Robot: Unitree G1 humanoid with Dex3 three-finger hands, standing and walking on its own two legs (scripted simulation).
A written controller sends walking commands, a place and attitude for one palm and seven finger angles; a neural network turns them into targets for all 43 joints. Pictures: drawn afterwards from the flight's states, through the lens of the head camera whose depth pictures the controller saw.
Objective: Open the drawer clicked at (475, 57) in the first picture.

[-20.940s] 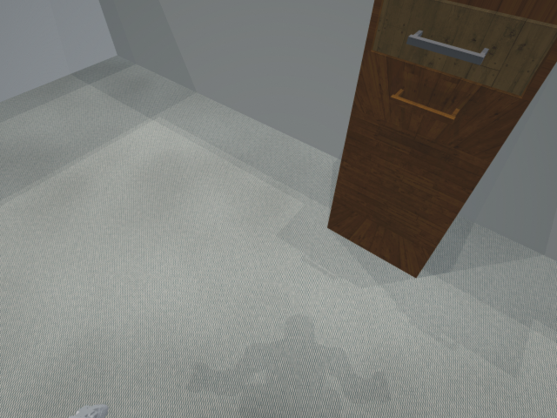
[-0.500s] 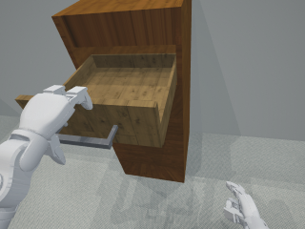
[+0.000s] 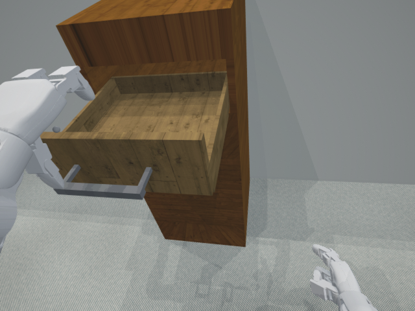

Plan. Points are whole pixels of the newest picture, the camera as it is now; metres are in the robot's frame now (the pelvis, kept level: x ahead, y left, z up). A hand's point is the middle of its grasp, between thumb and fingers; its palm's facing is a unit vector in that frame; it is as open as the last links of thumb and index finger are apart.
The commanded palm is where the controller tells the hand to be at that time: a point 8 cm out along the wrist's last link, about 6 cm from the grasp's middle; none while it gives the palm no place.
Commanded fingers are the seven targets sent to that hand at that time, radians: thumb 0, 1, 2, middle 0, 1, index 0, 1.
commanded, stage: draw the hand back to the body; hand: left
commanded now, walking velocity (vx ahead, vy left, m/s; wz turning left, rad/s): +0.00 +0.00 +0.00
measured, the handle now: (104, 181) +0.29 +0.25 +0.14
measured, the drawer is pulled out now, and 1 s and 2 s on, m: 0.30 0.30 0.30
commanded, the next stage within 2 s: step back with the hand held close in 1.62 s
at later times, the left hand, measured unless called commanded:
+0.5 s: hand (41, 152) +0.24 +0.26 +0.27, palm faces +0.21 +0.02 -0.98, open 13.9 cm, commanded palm +0.18 +0.27 +0.33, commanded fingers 0.00 -0.50 0.30 -0.30 -1.20 -0.30 -1.20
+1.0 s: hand (27, 115) +0.24 +0.23 +0.33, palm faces +0.55 -0.81 -0.23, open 12.4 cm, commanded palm +0.18 +0.28 +0.33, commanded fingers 0.00 0.20 0.60 -0.25 -0.75 -0.25 -0.75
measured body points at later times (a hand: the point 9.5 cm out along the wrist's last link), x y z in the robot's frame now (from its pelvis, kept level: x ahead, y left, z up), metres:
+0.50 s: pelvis +0.01 +0.01 +0.00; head -0.01 -0.05 +0.45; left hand +0.22 +0.26 +0.32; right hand +0.25 -0.19 -0.08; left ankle +0.01 +0.12 -0.74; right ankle +0.07 -0.10 -0.74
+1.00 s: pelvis +0.03 +0.01 +0.01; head +0.03 -0.01 +0.46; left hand +0.20 +0.28 +0.34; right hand +0.20 -0.22 -0.09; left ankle +0.01 +0.12 -0.74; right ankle +0.07 -0.10 -0.74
